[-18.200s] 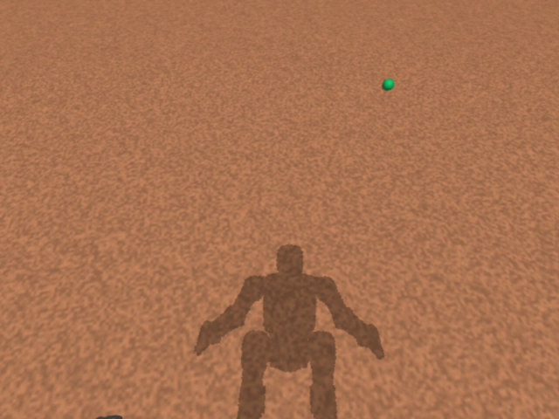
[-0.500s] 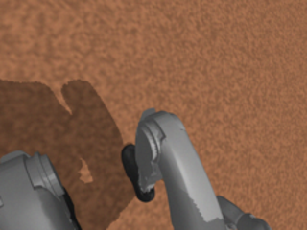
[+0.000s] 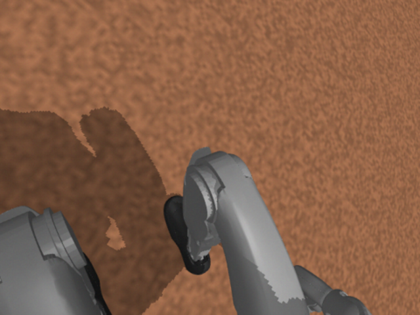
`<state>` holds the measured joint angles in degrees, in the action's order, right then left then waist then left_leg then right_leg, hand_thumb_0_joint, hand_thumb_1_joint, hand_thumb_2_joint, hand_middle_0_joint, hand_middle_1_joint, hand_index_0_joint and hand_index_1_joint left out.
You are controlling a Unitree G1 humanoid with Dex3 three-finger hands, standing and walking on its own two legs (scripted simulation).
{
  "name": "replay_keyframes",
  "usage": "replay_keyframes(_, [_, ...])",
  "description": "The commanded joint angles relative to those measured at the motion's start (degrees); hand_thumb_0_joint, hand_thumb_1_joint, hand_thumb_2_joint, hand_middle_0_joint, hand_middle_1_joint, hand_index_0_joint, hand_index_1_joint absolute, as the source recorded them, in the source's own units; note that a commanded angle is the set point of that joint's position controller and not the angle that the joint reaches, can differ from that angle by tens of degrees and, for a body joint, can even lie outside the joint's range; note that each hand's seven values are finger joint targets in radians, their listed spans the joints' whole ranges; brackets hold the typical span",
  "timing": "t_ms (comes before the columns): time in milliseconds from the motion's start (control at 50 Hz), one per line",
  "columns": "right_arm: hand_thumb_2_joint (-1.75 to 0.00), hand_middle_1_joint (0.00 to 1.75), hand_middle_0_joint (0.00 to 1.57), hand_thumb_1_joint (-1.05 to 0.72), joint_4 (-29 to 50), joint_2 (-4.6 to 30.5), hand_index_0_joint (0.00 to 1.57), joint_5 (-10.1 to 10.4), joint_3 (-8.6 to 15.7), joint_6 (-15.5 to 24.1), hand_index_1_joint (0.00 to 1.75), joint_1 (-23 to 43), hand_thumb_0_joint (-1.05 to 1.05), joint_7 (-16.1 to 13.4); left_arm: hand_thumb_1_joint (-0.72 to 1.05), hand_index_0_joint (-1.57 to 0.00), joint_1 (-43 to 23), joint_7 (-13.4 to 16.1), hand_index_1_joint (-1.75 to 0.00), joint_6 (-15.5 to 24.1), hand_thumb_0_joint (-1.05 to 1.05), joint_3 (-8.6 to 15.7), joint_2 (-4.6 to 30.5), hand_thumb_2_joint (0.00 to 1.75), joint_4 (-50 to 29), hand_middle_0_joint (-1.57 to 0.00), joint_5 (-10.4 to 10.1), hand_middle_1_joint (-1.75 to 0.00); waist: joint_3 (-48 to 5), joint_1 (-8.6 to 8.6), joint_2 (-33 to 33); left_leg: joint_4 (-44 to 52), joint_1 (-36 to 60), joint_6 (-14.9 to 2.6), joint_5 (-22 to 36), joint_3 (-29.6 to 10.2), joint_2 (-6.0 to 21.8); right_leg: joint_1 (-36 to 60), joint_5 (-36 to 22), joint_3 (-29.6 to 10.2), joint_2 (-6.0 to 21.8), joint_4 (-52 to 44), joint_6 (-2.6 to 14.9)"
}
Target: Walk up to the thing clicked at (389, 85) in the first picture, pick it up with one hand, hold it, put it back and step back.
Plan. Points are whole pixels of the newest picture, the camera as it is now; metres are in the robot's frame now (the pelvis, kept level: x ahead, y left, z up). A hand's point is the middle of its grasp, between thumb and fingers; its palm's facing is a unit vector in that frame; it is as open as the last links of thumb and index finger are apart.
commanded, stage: close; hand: left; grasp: from above
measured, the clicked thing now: out of the picture +0.44 +0.29 -0.27
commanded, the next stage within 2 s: settle in 0.72 s
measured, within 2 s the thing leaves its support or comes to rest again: leaves its support in 1.08 s
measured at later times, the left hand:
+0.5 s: hand out of the picture +0.42 +0.29 -0.26, palm faces -0.46 -0.13 -0.88, open 9.3 cm
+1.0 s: hand out of the picture +0.43 +0.29 -0.26, palm faces -0.47 -0.14 -0.87, open 9.3 cm
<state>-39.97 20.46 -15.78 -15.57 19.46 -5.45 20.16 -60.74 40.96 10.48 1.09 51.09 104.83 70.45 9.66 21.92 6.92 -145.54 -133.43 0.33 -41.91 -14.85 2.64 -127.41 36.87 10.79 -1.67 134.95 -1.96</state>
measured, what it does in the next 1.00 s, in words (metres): stands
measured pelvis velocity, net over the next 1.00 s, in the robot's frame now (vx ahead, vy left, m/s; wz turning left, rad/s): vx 0.00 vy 0.00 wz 0.00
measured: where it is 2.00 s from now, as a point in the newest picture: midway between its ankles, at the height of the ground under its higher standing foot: (145, 275)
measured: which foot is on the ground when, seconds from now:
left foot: down 0.00-1.00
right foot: down 0.00-1.00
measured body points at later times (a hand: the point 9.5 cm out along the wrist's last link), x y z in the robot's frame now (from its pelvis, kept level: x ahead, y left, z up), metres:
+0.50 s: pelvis +0.00 +0.00 +0.00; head +0.28 +0.13 +0.33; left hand +0.45 +0.30 -0.21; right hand +0.07 -0.24 -0.06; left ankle +0.06 +0.13 -0.27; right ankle +0.12 -0.11 -0.27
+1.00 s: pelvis +0.00 +0.00 +0.00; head +0.28 +0.12 +0.33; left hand +0.45 +0.30 -0.21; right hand +0.05 -0.24 -0.05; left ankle +0.06 +0.13 -0.27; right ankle +0.12 -0.11 -0.27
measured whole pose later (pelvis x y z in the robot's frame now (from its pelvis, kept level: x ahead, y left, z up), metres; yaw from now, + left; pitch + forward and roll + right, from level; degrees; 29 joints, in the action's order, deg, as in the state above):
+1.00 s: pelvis +0.00 +0.00 +0.00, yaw +0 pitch +28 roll -14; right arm -39.5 20.6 -15.2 -16.0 19.4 -6.2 20.2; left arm -60.5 38.7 9.7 1.4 51.4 101.7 68.8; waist 10.2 21.7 7.1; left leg -145.0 -133.2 0.6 -42.1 -15.3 2.3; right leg -127.0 37.1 11.2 -1.7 134.2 -1.9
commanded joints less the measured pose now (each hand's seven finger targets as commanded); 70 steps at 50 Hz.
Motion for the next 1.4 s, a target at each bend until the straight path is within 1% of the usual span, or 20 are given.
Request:
replay_keyframes(0, [-0.90,0.30,0.20,-0.90,-1.08,18.09,0.20,0.13,5.42,0.83,0.30,-10.92,0.00,-0.16,0.05,-0.49,-10.44,1.51,-0.88,-0.41,0.00,-1.18,2.88,0.73,-5.18,-0.45,-1.39,-0.92,-33.78,4.12,-24.44,15.75,25.07,-0.12,9.74,5.24,0.09,20.22,-12.63,5.22,-3.56,-11.81,2.54])
replay_keyframes(40, [-0.90,0.30,0.20,-0.91,-0.96,18.40,0.20,0.14,5.46,0.97,0.30,-10.93,0.00,-0.12,0.05,-0.50,-11.73,0.98,-0.88,-0.22,0.00,-2.07,2.24,0.74,-5.67,-0.47,-1.96,-0.92,-33.14,4.97,-24.20,15.88,25.00,-0.13,9.16,4.87,0.13,20.19,-12.50,5.43,-3.45,-11.79,2.52])
replay_keyframes(140, [-0.90,0.30,0.20,-0.91,-1.86,18.52,0.20,0.44,5.19,0.91,0.30,-11.67,0.00,-0.33,0.11,-0.54,-13.46,1.00,-0.85,0.95,0.00,-1.70,3.85,0.70,-9.01,-0.51,-2.21,-0.88,-37.76,3.51,-26.86,15.53,27.75,0.13,13.09,4.97,0.22,22.03,-15.49,5.40,-3.69,-11.75,2.62])
replay_keyframes(240, [-0.90,0.30,0.20,-0.91,-1.83,18.24,0.20,-0.09,4.34,0.83,0.30,-11.22,0.00,0.01,0.14,-0.57,-11.58,1.67,-0.82,0.83,0.00,-2.65,2.66,0.66,-5.84,-0.53,-1.30,-0.86,-34.49,4.64,-26.29,14.87,26.02,0.05,13.47,5.61,0.06,22.31,-16.41,5.54,-3.96,-11.76,2.60])
replay_keyframes(420, [-0.91,0.30,0.20,-0.91,-1.24,18.86,0.20,0.18,4.87,1.14,0.30,-11.13,0.00,0.10,0.26,-0.66,-10.67,2.78,-0.81,0.08,0.00,-0.63,5.06,0.67,-6.57,-0.63,-1.56,-0.84,-35.38,3.36,-25.43,15.52,26.25,0.02,12.55,5.15,0.22,22.21,-15.13,5.42,-3.83,-12.19,2.55])
replay_keyframes(500, [-0.90,0.30,0.20,-0.91,-1.04,18.77,0.20,-0.24,4.83,1.27,0.30,-10.90,0.00,0.54,0.31,-0.70,-10.38,2.31,-0.78,-0.30,0.00,-1.43,3.23,0.65,-5.12,-0.66,-1.65,-0.82,-34.04,4.61,-25.53,15.96,26.63,0.17,12.00,4.82,0.28,21.92,-14.95,5.80,-3.92,-11.89,2.58])
replay_keyframes(600, [-0.91,0.30,0.20,-0.91,-1.50,18.92,0.20,0.44,4.84,1.18,0.30,-10.68,0.00,0.27,0.34,-0.73,-11.44,2.05,-0.76,-0.68,0.00,-0.64,5.73,0.62,-5.95,-0.69,-1.57,-0.80,-33.34,3.56,-26.75,15.98,25.68,0.15,11.17,5.17,0.24,20.94,-13.85,5.03,-3.62,-11.90,2.71])
replay_keyframes(640, [-0.91,0.30,0.20,-0.91,-0.62,18.54,0.20,0.27,4.56,1.23,0.30,-10.88,0.00,0.33,0.35,-0.73,-10.59,1.58,-0.76,-0.84,0.00,-1.66,4.21,0.63,-4.94,-0.70,-1.58,-0.79,-33.09,4.56,-24.63,15.42,25.03,-0.17,10.98,5.36,0.10,21.63,-13.97,5.14,-3.80,-12.42,2.52])
replay_keyframes(720, [-0.91,0.30,0.20,-0.91,-1.04,18.76,0.20,0.56,4.54,0.99,0.30,-11.55,0.00,0.06,0.39,-0.77,-10.25,1.69,-0.75,-0.98,0.00,-0.07,6.51,0.65,-5.51,-0.74,-2.09,-0.78,-34.28,3.19,-25.42,15.55,25.47,-0.10,12.21,5.58,0.20,22.65,-14.85,4.75,-3.88,-12.41,2.48])
replay_keyframes(820, [-0.91,0.30,0.20,-0.93,-0.45,18.96,0.20,0.48,4.65,0.95,0.30,-11.00,0.00,0.06,0.38,-0.81,-9.91,0.79,-0.80,-0.84,0.00,-0.64,5.33,0.65,-4.48,-0.76,-1.64,-0.85,-33.10,4.02,-26.19,16.74,26.22,0.33,11.31,4.33,0.34,20.76,-13.69,5.64,-3.48,-11.08,2.79])
replay_keyframes(900, [-0.91,0.30,0.20,-0.92,-0.42,18.99,0.20,0.95,4.94,0.52,0.30,-10.77,0.00,-0.36,0.42,-0.83,-8.87,-0.07,-0.81,-1.29,0.00,0.02,6.49,0.69,-5.86,-0.78,-2.43,-0.86,-34.28,2.60,-25.71,16.25,25.39,-0.04,10.77,5.42,0.12,21.68,-13.41,4.89,-3.44,-12.23,2.58])
replay_keyframes(1000, [-0.91,0.30,0.20,-0.93,-1.57,17.69,0.20,1.07,5.61,-0.56,0.30,-12.70,0.00,-0.56,0.43,-0.83,-11.33,-0.58,-0.84,-1.39,0.00,2.60,8.33,0.73,-12.90,-0.79,-2.48,-0.88,-43.03,0.30,-32.05,16.79,29.95,0.53,16.56,5.64,0.22,24.62,-18.14,4.83,-3.59,-10.90,3.15])
replay_keyframes(1080, [-0.91,0.30,0.20,-0.93,-2.43,16.72,0.20,1.29,7.05,-1.49,0.30,-12.83,0.00,-0.63,0.44,-0.83,-11.61,-0.85,-0.83,-0.99,0.00,2.25,5.84,0.71,-15.44,-0.78,-1.71,-0.88,-43.54,0.64,-33.45,16.26,29.40,0.33,16.26,6.49,0.16,22.99,-18.05,4.55,-3.70,-10.82,3.37])
replay_keyframes(1120, [-0.91,0.30,0.20,-0.92,-2.90,16.99,0.20,1.63,8.23,-2.05,0.30,-13.37,0.00,-0.76,0.43,-0.83,-13.14,-1.26,-0.82,-1.02,0.00,3.01,7.17,0.72,-18.63,-0.79,-1.30,-0.85,-44.38,0.28,-33.07,15.80,29.09,-0.01,16.68,7.19,0.00,22.61,-18.19,4.04,-3.60,-11.15,3.32])
replay_keyframes(1180, [-0.91,0.30,0.20,-0.93,-2.93,16.28,0.20,2.34,9.84,-2.59,0.30,-13.47,0.00,-0.65,0.46,-0.85,-11.99,-2.08,-0.83,-1.29,0.00,2.11,3.56,0.75,-20.20,-0.81,-1.44,-0.86,-44.58,0.20,-33.54,16.85,30.09,0.15,15.80,7.17,0.02,20.33,-16.79,3.68,-3.19,-10.82,3.79])
replay_keyframes(1220, [-0.91,0.30,0.20,-0.93,-2.65,16.03,0.20,3.23,10.97,-3.15,0.30,-12.58,0.00,-0.89,0.46,-0.85,-12.03,-2.06,-0.84,-1.38,0.00,3.05,3.96,0.76,-23.05,-0.82,-1.55,-0.87,-45.64,-1.64,-33.39,18.35,30.10,0.21,13.89,7.03,0.01,19.08,-14.72,3.13,-3.12,-10.97,4.18])
replay_keyframes(1240, [-0.91,0.30,0.20,-0.92,-2.60,15.80,0.20,3.28,11.54,-3.23,0.30,-13.52,0.00,-0.81,0.48,-0.86,-12.77,-2.36,-0.84,-1.60,0.00,3.19,3.13,0.76,-23.92,-0.83,-1.64,-0.87,-45.94,-1.20,-32.99,18.05,29.79,0.01,13.14,7.39,-0.22,18.53,-14.07,2.88,-2.92,-11.22,4.05])
replay_keyframes(1260, [-0.91,0.30,0.20,-0.92,-2.87,15.85,0.20,3.72,12.13,-3.65,0.30,-13.80,0.00,-1.02,0.47,-0.85,-13.10,-2.31,-0.84,-1.78,0.00,4.74,4.66,0.78,-28.44,-0.82,-1.63,-0.87,-49.59,-3.25,-34.69,19.37,31.61,0.28,14.35,7.35,-0.34,18.71,-14.56,2.93,-2.54,-11.21,4.20])
replay_keyframes(1320, [-0.91,0.30,0.20,-0.92,-2.75,14.98,0.20,4.69,13.23,-4.77,0.30,-13.29,0.00,-1.21,0.50,-0.88,-12.08,-3.87,-0.82,-3.58,0.00,3.12,1.68,0.77,-24.70,-0.86,-1.31,-0.85,-46.57,-2.69,-31.43,19.38,28.36,-0.39,11.30,8.53,-0.62,16.13,-11.57,1.72,-2.57,-12.20,4.22])
replay_keyframes(1380, [-0.91,0.30,0.20,-0.92,-2.14,13.85,0.20,5.99,14.28,-6.59,0.30,-13.35,0.00,-2.37,0.49,-0.89,-10.85,-5.57,-0.80,-5.48,0.00,2.77,0.08,0.76,-25.10,-0.87,-2.36,-0.82,-48.04,-4.69,-28.51,19.79,25.81,-1.10,10.26,9.70,-0.92,17.40,-9.48,-0.41,-2.60,-14.17,4.35])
